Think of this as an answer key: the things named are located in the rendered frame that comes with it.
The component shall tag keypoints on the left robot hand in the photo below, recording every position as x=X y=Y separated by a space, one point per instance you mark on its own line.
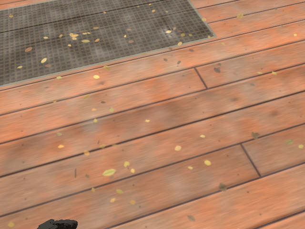
x=59 y=224

